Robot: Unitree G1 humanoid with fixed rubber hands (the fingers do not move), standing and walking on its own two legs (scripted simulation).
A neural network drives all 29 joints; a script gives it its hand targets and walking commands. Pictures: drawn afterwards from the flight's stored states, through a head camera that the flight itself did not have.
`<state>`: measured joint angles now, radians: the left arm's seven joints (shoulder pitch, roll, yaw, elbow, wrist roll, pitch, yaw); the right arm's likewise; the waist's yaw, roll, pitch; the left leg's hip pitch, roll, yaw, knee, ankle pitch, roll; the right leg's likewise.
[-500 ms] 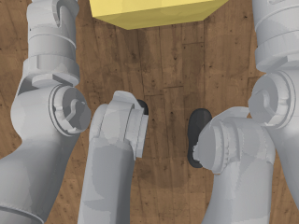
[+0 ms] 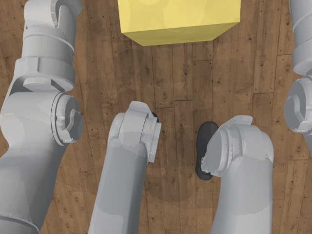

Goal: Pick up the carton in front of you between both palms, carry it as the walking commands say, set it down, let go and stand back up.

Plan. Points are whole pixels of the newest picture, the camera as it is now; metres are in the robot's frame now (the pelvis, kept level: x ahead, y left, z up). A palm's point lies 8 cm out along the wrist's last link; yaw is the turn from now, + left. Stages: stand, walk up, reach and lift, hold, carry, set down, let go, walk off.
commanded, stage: set down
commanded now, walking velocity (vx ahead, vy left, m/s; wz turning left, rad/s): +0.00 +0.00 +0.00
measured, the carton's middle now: out of the picture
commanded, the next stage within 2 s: let go in 0.80 s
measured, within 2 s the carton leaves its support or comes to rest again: neither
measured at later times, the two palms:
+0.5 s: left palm out of the picture +0.54 +0.25 +0.04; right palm out of the picture +0.62 -0.14 +0.03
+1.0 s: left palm out of the picture +0.52 +0.25 +0.16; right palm out of the picture +0.58 -0.15 +0.16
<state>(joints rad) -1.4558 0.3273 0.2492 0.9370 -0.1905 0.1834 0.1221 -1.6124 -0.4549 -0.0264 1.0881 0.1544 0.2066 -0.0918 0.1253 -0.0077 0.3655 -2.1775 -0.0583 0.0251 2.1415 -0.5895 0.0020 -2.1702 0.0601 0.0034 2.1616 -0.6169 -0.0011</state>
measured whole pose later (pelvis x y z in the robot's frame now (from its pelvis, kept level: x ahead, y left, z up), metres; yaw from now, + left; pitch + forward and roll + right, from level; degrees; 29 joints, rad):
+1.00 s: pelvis +0.04 +0.00 +0.27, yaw -1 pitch +45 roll +0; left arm -1.04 0.25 0.39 0.78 0.06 0.20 -0.06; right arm -1.19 -0.26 -0.27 0.89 -0.11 0.24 -0.06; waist 0.09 -0.03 -0.02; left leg -1.53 -0.04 -0.03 1.06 -0.31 0.00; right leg -1.53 0.06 0.04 1.06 -0.32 0.00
